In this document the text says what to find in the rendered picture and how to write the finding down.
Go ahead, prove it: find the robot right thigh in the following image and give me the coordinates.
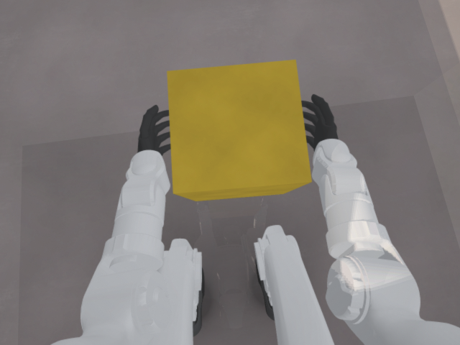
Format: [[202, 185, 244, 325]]
[[254, 232, 334, 345]]

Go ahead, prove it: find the left robot forearm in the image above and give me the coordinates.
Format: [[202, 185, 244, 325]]
[[80, 150, 170, 329]]

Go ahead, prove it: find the right robot hand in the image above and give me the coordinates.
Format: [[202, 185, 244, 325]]
[[301, 94, 339, 151]]

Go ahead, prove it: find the right robot forearm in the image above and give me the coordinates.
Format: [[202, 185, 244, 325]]
[[312, 139, 420, 296]]

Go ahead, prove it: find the left robot hand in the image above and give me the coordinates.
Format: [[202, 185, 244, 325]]
[[137, 105, 171, 155]]

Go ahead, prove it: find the robot left upper arm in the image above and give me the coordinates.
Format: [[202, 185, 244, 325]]
[[51, 267, 172, 345]]

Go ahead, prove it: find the left robot foot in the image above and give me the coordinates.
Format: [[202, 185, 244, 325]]
[[193, 268, 205, 336]]

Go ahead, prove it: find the carton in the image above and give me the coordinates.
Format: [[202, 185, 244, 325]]
[[167, 60, 312, 201]]

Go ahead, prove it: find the robot right upper arm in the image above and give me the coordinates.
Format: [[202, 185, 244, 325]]
[[326, 255, 460, 345]]

